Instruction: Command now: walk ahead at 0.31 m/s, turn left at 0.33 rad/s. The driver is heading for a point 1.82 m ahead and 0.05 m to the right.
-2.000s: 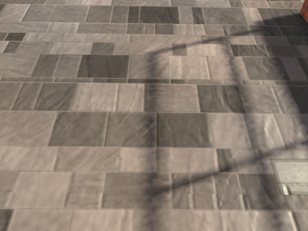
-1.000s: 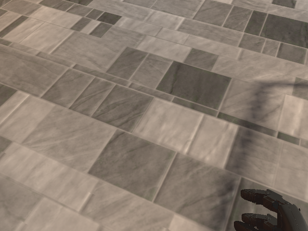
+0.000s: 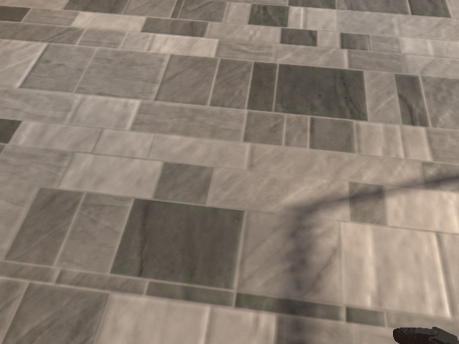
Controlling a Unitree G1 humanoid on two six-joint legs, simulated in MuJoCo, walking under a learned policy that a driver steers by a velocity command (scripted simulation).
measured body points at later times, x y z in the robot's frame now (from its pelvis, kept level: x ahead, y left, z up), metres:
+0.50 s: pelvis +0.12 +0.01 +0.01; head +0.14 +0.01 +0.46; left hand +0.21 +0.29 -0.10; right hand +0.32 -0.21 -0.09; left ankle +0.14 +0.10 -0.72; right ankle +0.17 -0.14 -0.72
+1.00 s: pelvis +0.12 -0.03 +0.01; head +0.16 -0.03 +0.46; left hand +0.33 +0.22 -0.07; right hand +0.22 -0.33 -0.09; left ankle +0.14 +0.10 -0.72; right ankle +0.10 -0.15 -0.69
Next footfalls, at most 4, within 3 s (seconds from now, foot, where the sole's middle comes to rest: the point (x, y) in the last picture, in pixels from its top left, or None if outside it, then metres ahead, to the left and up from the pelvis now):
0.48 right None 0.21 -0.13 -0.76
1.06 right None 0.13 -0.16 -0.76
1.58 left None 0.10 0.07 -0.76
2.10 right None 0.14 -0.16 -0.76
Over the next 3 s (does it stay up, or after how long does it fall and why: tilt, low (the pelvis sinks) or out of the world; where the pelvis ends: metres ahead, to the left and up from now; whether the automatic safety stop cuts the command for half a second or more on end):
stays up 0.14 -0.13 0.02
